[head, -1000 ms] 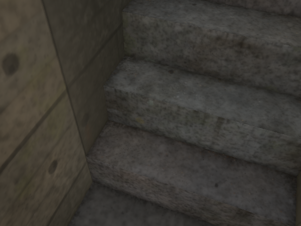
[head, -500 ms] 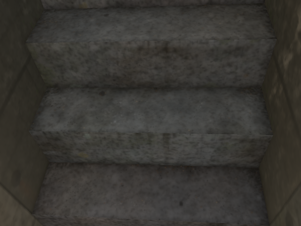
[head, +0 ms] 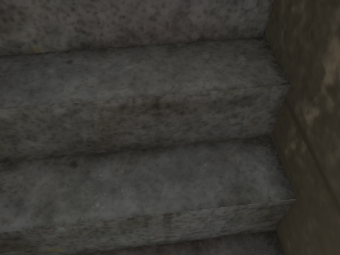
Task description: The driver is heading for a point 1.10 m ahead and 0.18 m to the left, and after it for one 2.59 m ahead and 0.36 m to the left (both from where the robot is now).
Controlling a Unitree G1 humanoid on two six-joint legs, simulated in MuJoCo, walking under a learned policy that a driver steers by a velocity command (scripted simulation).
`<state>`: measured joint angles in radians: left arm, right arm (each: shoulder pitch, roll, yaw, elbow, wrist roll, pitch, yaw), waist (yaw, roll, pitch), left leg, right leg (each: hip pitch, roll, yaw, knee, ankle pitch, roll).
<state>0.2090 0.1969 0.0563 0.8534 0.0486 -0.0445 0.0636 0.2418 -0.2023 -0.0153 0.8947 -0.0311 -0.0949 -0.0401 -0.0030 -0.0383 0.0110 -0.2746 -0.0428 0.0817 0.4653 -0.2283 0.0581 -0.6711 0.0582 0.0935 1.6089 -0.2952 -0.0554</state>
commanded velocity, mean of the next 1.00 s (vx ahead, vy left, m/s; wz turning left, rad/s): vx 0.33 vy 0.00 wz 0.26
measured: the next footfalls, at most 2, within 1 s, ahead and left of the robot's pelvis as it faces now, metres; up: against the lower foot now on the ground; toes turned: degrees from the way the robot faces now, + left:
right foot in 0.24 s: +0.14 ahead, -0.11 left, +0.00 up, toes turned -4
left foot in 0.70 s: +0.27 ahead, +0.19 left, +0.22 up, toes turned +11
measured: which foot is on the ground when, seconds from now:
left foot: down 0.00-0.24, up 0.26-0.68, down 0.70-1.00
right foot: up 0.00-0.22, down 0.24-0.76, up 0.78-1.00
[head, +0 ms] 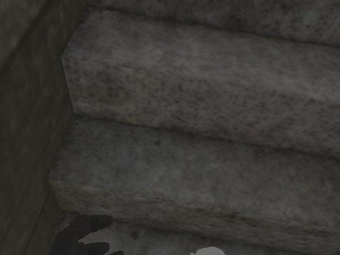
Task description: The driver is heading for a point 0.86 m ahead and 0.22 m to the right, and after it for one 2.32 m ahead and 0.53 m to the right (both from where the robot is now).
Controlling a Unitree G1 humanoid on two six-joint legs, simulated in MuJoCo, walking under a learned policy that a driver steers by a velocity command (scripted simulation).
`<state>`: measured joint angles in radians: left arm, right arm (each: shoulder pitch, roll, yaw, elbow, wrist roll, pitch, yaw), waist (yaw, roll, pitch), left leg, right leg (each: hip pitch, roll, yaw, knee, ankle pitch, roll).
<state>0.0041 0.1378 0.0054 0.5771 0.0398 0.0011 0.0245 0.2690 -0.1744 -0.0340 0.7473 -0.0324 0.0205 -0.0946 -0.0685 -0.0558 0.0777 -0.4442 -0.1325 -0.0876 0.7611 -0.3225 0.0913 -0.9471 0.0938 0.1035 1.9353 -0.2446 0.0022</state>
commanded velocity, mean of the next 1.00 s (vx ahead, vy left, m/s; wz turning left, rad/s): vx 0.24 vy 0.00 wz -0.32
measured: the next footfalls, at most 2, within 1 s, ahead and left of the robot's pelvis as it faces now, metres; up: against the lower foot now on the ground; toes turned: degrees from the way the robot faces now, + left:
right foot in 0.60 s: +0.29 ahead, -0.19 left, +0.22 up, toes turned -16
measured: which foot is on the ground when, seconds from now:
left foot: down 0.00-0.64, up 0.66-1.00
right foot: up 0.00-0.58, down 0.60-1.00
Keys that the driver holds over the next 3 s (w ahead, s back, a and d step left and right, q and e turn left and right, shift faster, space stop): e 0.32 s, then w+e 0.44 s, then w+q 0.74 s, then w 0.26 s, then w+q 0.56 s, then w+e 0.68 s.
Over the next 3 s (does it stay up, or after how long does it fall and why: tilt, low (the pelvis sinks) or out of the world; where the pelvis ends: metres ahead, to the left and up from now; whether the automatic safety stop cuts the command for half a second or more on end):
stays up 0.89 -0.18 0.79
